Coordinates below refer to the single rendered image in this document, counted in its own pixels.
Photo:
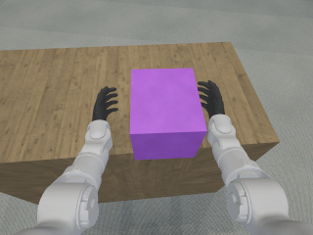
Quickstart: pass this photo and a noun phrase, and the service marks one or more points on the robot right upper arm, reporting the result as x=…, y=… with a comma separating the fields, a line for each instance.
x=260, y=205

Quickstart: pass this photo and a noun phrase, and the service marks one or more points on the right robot forearm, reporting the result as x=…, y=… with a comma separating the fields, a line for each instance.
x=230, y=156

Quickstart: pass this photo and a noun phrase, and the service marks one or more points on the right robot hand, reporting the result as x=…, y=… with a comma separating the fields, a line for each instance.
x=215, y=105

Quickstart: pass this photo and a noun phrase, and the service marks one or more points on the left robot forearm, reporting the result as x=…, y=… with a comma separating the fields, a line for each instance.
x=91, y=161

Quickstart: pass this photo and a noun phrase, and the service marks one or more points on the robot left upper arm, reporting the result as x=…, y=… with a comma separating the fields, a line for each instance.
x=66, y=208

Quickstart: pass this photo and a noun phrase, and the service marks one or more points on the carton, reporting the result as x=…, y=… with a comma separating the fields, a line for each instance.
x=166, y=117

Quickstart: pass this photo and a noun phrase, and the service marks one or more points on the left robot hand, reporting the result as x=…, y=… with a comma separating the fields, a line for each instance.
x=100, y=111

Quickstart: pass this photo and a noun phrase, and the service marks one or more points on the pedestal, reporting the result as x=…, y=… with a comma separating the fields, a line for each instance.
x=47, y=99

